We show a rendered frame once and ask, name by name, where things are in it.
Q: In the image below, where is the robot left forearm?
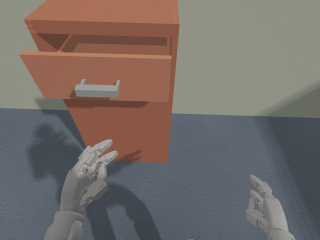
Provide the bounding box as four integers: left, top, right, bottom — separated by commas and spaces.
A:
44, 210, 85, 240

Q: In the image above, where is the cabinet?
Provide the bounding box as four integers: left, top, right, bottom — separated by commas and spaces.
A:
24, 0, 180, 163

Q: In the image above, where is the robot left hand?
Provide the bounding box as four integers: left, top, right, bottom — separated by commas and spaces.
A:
60, 139, 118, 215

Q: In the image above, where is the robot right hand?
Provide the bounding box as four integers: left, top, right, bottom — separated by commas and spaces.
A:
245, 174, 289, 234

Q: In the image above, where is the drawer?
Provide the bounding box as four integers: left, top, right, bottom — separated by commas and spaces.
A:
19, 34, 172, 102

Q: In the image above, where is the robot right forearm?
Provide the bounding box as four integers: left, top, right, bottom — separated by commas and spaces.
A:
267, 229, 295, 240

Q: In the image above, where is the handle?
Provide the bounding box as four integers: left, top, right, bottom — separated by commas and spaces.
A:
74, 79, 121, 98

